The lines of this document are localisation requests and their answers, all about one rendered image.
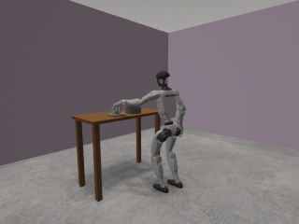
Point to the robot right upper arm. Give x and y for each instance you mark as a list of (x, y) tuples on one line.
[(182, 106)]

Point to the robot right shin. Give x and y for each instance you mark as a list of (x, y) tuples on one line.
[(173, 166)]

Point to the pot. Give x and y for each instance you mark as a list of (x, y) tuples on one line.
[(133, 109)]

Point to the robot left upper arm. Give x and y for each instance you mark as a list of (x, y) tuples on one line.
[(153, 95)]

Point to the lid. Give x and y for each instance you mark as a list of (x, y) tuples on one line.
[(116, 114)]

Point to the left robot forearm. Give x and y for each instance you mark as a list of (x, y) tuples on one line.
[(129, 102)]

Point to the right robot hand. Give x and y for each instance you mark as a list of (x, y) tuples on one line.
[(181, 128)]

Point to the humanoid robot torso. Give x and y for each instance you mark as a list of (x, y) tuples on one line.
[(167, 109)]

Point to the table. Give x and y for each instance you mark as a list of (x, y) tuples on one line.
[(95, 119)]

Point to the left robot hand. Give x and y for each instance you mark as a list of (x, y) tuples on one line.
[(117, 107)]

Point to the right robot forearm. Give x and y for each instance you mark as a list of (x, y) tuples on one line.
[(180, 117)]

